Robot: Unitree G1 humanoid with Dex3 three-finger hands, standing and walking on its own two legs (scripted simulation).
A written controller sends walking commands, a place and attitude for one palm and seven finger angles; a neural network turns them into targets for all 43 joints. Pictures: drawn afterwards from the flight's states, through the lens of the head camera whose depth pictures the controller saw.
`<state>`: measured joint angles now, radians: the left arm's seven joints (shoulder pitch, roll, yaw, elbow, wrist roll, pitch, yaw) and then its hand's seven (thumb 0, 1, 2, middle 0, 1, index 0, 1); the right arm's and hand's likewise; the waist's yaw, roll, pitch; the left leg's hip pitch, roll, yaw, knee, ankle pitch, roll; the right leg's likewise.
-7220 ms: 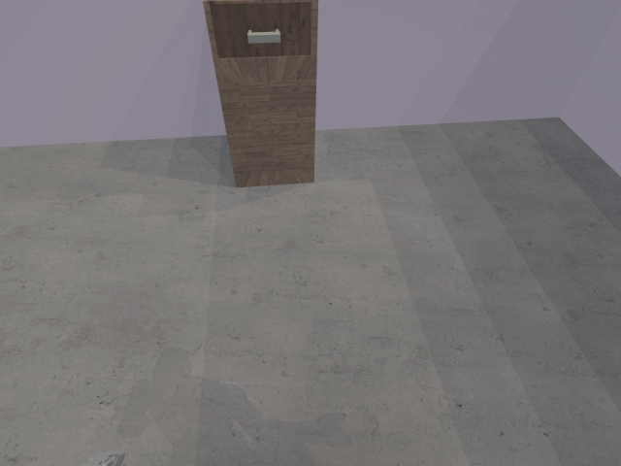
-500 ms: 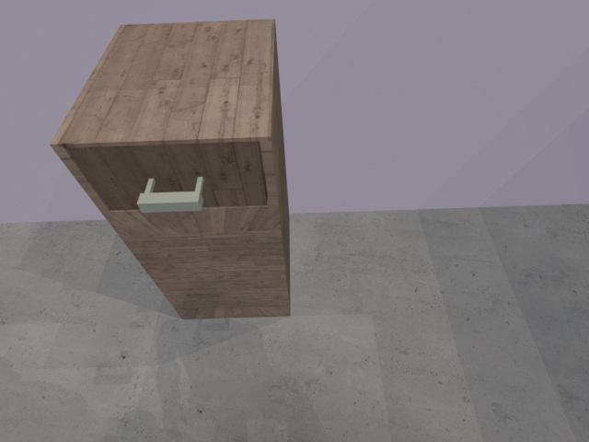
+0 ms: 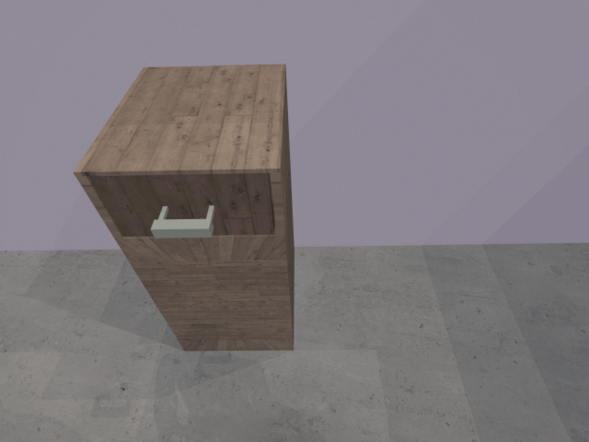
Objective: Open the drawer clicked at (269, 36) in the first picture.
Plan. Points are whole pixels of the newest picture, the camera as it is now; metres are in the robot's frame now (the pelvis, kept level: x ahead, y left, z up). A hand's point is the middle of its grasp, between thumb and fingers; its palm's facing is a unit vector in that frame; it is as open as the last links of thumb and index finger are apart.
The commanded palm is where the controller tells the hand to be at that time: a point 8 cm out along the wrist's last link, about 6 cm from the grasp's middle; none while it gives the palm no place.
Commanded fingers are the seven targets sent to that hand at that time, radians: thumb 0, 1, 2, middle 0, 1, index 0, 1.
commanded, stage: raise the hand with hooked fingers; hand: left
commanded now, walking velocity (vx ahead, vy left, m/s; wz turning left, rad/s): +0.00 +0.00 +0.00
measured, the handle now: (185, 219) +0.52 +0.25 -0.04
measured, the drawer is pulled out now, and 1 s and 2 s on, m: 0.00 0.00 0.00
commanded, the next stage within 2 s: move the hooked fingers above the handle in 1.92 s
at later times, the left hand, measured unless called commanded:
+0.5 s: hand out of the picture +0.13 +0.20 -0.06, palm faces -0.01 -0.12 -0.99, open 8.9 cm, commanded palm +0.13 +0.22 +0.00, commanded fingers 0.00 0.32 0.65 -0.24 -0.68 -0.24 -0.68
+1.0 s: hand (125, 381) +0.20 +0.24 +0.00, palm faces +0.05 -0.10 -0.99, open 11.9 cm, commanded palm +0.17 +0.24 +0.06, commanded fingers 0.00 -0.27 0.40 -0.28 -1.05 -0.28 -1.05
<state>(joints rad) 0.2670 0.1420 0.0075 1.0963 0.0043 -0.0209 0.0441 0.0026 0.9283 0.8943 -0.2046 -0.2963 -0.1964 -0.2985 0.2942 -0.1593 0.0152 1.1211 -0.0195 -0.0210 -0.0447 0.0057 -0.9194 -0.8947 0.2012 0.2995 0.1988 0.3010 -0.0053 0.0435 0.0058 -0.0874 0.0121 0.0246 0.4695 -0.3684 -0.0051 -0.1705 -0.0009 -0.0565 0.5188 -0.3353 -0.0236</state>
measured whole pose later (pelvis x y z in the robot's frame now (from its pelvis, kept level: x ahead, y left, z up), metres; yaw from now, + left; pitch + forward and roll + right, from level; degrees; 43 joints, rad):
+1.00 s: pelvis -0.07 +0.02 -0.02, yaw -1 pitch +5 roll +1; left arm 0.15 0.35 -0.08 0.09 1.04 0.03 0.35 0.00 -0.04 0.49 -0.29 -0.91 -0.29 -0.91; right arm 0.19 -0.25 -0.02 0.62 -0.05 0.07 -0.03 0.01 -0.91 -0.89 0.21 0.30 0.20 0.30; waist 0.06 0.05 -0.03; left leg -0.41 -0.01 0.05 0.68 -0.36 0.02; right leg -0.49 -0.02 -0.02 0.69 -0.29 -0.01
